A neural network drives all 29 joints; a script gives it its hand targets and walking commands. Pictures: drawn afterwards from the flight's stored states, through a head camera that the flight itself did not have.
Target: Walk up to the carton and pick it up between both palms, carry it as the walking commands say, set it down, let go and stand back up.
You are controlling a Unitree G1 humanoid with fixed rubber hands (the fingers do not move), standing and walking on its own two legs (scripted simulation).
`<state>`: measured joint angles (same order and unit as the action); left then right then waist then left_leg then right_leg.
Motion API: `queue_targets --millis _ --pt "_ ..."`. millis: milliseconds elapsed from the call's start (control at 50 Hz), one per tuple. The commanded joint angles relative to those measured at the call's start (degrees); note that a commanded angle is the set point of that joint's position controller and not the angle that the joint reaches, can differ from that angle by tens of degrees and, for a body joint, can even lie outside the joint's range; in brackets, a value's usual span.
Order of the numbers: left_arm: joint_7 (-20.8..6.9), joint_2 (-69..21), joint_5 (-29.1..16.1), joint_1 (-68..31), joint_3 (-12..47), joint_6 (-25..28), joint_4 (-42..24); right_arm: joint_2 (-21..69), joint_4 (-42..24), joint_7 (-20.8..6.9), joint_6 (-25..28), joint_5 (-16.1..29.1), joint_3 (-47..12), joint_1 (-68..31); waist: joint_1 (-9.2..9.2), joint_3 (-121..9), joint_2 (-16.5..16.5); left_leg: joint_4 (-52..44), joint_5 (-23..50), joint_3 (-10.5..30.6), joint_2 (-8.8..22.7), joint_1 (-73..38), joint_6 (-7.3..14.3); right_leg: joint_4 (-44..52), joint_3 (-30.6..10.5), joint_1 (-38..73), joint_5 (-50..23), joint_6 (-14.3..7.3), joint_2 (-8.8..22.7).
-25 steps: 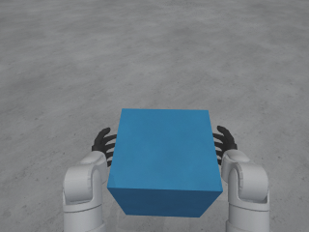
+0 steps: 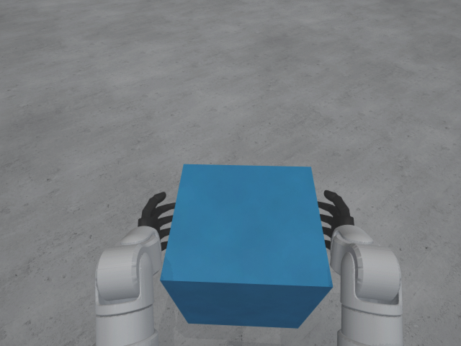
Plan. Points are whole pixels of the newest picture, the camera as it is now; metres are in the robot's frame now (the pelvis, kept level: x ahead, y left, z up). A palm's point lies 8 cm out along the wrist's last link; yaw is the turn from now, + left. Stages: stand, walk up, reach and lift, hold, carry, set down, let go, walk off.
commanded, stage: carry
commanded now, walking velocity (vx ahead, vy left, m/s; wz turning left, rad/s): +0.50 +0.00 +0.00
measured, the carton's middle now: (244, 251) +0.28 +0.00 +0.01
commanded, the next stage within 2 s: none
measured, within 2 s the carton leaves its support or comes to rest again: neither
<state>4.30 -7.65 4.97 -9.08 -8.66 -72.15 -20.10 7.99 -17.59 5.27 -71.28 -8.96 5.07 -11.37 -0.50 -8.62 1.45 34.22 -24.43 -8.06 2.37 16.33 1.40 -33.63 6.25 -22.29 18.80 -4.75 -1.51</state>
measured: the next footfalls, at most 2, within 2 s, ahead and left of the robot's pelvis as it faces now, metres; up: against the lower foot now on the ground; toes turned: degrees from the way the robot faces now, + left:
right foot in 0.22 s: +0.13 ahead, -0.07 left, +0.00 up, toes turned -6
left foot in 0.52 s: +0.38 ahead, +0.12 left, +0.00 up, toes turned +4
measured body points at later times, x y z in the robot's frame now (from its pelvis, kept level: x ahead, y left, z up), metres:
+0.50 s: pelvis +0.25 +0.02 +0.00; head +0.27 +0.04 +0.44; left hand +0.53 +0.17 +0.06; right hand +0.53 -0.14 +0.07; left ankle +0.30 +0.12 -0.71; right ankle +0.09 -0.07 -0.73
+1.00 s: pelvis +0.59 +0.00 -0.01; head +0.61 -0.01 +0.44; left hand +0.88 +0.14 +0.05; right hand +0.87 -0.17 +0.05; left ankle +0.36 +0.11 -0.68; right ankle +0.63 -0.08 -0.73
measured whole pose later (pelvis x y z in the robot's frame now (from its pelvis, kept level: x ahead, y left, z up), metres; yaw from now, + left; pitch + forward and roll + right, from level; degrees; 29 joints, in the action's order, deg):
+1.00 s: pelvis +0.59 +0.00 -0.01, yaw -3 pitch +5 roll -1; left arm 4.8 -7.7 4.9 -9.3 -7.7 -71.1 -21.0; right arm 7.9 -18.8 5.1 -70.1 -8.2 5.8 -11.1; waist -0.3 -3.0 -2.5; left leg 43.9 -28.8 -5.5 3.4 3.8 -0.2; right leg -38.5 9.4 -28.0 15.2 -4.0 -0.5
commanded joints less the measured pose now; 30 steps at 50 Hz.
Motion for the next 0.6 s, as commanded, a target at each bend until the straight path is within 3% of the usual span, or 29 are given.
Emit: queue_targets --millis 0,20,40,60,80,100,120,140,160,180,200,220,240,260,280,300,340,380,420,440,460,480,500,520,540,560,580 --pt "-12.2 -51.1 -24.77 -36.05 47.03 2.77 -10.78 52.75 -7.21 -14.21 2.76 28.49 -40.7 -25.68 -1.62 -20.47 -6.17 -14.7 13.45 7.56 4.08 -20.92 2.38 -1.04 -7.03 6.78 -23.91 -0.03 8.63" --pt "-12.07 -51.32 -24.89 -36.73 47.23 2.29 -10.79 51.08 -8.93 -14.11 2.93 28.19 -40.16 -27.51 -1.61 -19.83 -17.31 -12.56 30.84 15.5 10.77 -32.99 4.98 -9.52 -1.42 -8.09 -17.69 2.33 4.36" --pt "-11.89 -50.49 -25.02 -38.59 47.5 1.88 -11.28 51.24 -7.95 -14.19 2.74 28.51 -39.56 -27.63 -1.19 -17.27 -24.67 -10.03 51.28 18.79 16.0 -43.45 6.99 -14.51 2.34 -21.14 3.67 3.2 1.78" --pt "-11.84 -49.62 -24.9 -37.56 47.67 1.81 -10.93 50.72 -8.04 -14.26 2.56 28.06 -39.1 -26.34 -1.54 -14.48 -20.72 -8.51 56.29 17.81 16.54 -48.67 7.24 -14.92 2.66 -28.14 10.56 3.73 1.27" --pt "-11.81 -49.83 -24.53 -36.92 47.7 2.04 -10.75 51.17 -9.16 -14.18 2.58 28.23 -39.68 -27.18 -2.02 -13.41 -15.35 -9.28 54.56 17.76 17.9 -50.11 7.11 -13.91 2.49 -30.13 11.07 3.85 1.36" --pt "-11.92 -50.14 -24.48 -36.51 47.64 1.97 -9.39 50.05 -10.67 -13.94 2.39 28.12 -40.0 -29.0 -2.04 -10.76 -13.45 -10.99 51.54 17.91 17.87 -47.96 7.16 -13.76 3.26 -31.79 11.38 4.34 1.45" --pt "-12.21 -49.9 -24.76 -36.63 47.35 2.23 -10.31 50.44 -12.48 -13.75 2.31 28.36 -40.99 -30.8 -2.0 -9.19 -7.83 -12.99 43.4 17.09 18.5 -42.59 7.02 -9.46 3.91 -27.11 9.63 4.46 1.12" --pt "-12.45 -50.04 -24.86 -34.82 46.82 2.18 -9.35 49.46 -13.41 -13.56 2.11 27.69 -41.48 -30.16 -1.42 -7.82 -6.61 -13.13 44.46 14.77 18.02 -37.11 6.52 -4.69 4.93 -20.85 8.12 4.07 0.37" --pt "-12.52 -51.06 -25.06 -34.79 46.28 1.99 -9.07 50.5 -14.55 -13.44 1.81 27.85 -41.91 -31.78 -0.43 -7.38 -5.71 -10.34 52.22 9.56 15.3 -31.41 4.57 0.64 6.9 -11.91 5.12 3.59 -1.37" --pt "-12.63 -51.77 -24.47 -32.71 46.23 1.75 -6.56 49.02 -13.2 -13.5 1.43 27.03 -41.04 -30.71 0.39 -7.78 -8.12 -6.84 52.78 5.24 13.43 -23.3 2.97 5.02 6.96 -0.75 1.54 2.85 -2.27" --pt "-12.78 -51.78 -24.82 -33.27 45.73 1.8 -7.18 49.63 -12.35 -13.59 1.17 27.41 -41.48 -30.96 1.68 -13.38 -5.41 1.82 51.98 1.27 10.7 -13.36 1.1 8.13 3.26 17.69 -3.44 0.87 -1.97" --pt "-12.87 -51.23 -24.6 -31.71 44.94 1.83 -5.65 48.91 -11.74 -13.64 1.08 27.03 -41.27 -30.59 2.66 -16.95 2.64 15.82 42.85 -1.92 5.84 2.08 -1.77 8.48 -11.71 33.01 -2.27 -3.16 5.65" --pt "-12.83 -50.75 -23.85 -31.55 43.84 2.0 -4.54 48.93 -12.49 -13.55 1.13 27.28 -41.73 -31.23 1.9 -19.6 17.39 31.12 10.42 -0.59 -1.71 16.16 -3.19 14.98 -38.86 42.84 -15.85 -9.25 20.13" --pt "-12.69 -51.53 -23.62 -33.11 43.97 2.15 -4.77 49.63 -12.95 -13.72 1.22 27.54 -42.33 -33.74 1.76 -17.68 17.74 34.79 -9.07 4.21 -4.56 27.96 -2.26 13.0 -43.36 50.22 -37.94 -14.69 22.03" --pt "-12.76 -52.11 -22.89 -29.51 43.47 2.2 -3.22 50.2 -10.05 -13.61 1.54 26.28 -41.53 -29.7 2.18 -14.81 12.02 35.49 -10.93 6.24 -2.65 32.02 -1.09 11.26 -39.63 48.65 -45.97 -14.24 22.37" --pt "-12.66 -51.91 -23.81 -31.04 44.33 2.64 -6.65 50.66 -9.97 -13.72 2.5 26.67 -40.88 -28.63 2.22 -14.59 6.48 36.16 -8.66 6.1 -2.17 35.11 -0.89 9.59 -34.32 51.11 -50.83 -11.81 21.24" --pt "-12.55 -52.5 -24.8 -33.47 45.28 3.26 -10.12 52.78 -8.78 -13.86 3.47 26.8 -40.02 -27.09 2.54 -14.97 0.78 27.18 -7.27 4.68 -0.2 37.97 -0.46 9.98 -26.15 55.3 -51.48 -7.99 19.86" --pt "-12.52 -51.62 -25.69 -33.25 45.2 3.74 -12.36 53.42 -9.32 -13.35 4.23 27.41 -39.61 -28.5 2.8 -15.16 0.96 14.67 -4.42 1.93 -0.34 33.87 -1.41 11.29 -19.25 52.07 -49.36 -5.31 18.66" --pt "-12.24 -50.94 -26.11 -32.57 46.51 4.06 -14.45 52.87 -10.57 -13.31 4.5 27.38 -40.02 -26.87 2.21 -14.79 2.61 4.33 4.24 0.12 -1.27 19.17 -1.46 12.32 -11.29 39.13 -46.37 -3.33 16.57" --pt "-12.1 -50.66 -26.74 -34.52 47.85 4.2 -15.94 52.34 -11.79 -13.37 4.72 27.78 -40.03 -28.08 1.69 -15.02 1.99 -3.16 8.16 -2.41 -3.94 8.95 -0.83 9.45 -4.99 31.74 -50.51 -1.26 13.71" --pt "-11.87 -50.17 -26.6 -34.98 47.74 3.81 -15.0 51.86 -12.15 -13.41 4.47 27.86 -39.76 -29.41 0.23 -15.98 4.28 -9.61 16.55 -5.73 -5.67 -2.08 -0.21 2.78 0.72 26.19 -55.89 1.19 11.32" --pt "-11.81 -48.42 -26.06 -34.35 47.17 3.64 -15.52 49.82 -13.95 -13.25 4.5 28.27 -39.85 -30.18 -1.35 -19.68 1.7 -11.52 21.71 -3.39 -4.41 -16.03 0.9 -8.46 2.89 18.64 -51.36 3.73 9.22" --pt "-11.94 -47.68 -26.23 -36.61 47.69 3.03 -15.05 49.63 -12.0 -13.22 4.05 27.83 -39.47 -28.3 -2.87 -20.7 -4.92 -12.85 14.06 12.65 5.29 -26.75 4.83 -19.95 3.24 3.55 -34.6 5.61 5.75" --pt "-12.1 -47.84 -25.32 -33.94 47.16 2.25 -10.91 48.44 -11.78 -13.29 3.96 27.55 -39.53 -29.22 -1.69 -19.43 -18.18 -15.43 31.11 32.73 17.06 -37.1 11.6 -33.8 -0.32 -12.31 2.83 5.93 -2.3" --pt "-12.46 -47.65 -24.32 -33.02 46.13 2.31 -8.34 48.8 -9.4 -13.12 3.38 26.85 -39.23 -29.41 -0.88 -19.86 -19.41 -15.94 40.47 38.81 20.69 -38.95 13.26 -40.56 -4.95 -16.73 10.41 4.35 -2.26" --pt "-12.66 -47.5 -24.42 -31.39 45.61 2.66 -8.05 47.96 -9.59 -12.86 3.61 26.31 -39.38 -30.75 -0.99 -17.94 -14.41 -14.85 42.91 36.71 21.33 -36.49 13.97 -44.96 -6.58 -18.38 10.2 3.45 1.14" --pt "-12.88 -49.44 -23.95 -28.87 45.0 2.6 -6.74 48.82 -9.47 -12.98 3.45 25.72 -39.58 -28.46 -1.24 -15.85 -8.93 -14.5 40.36 32.21 20.93 -34.65 12.47 -40.99 -7.6 -21.1 7.02 4.05 2.97"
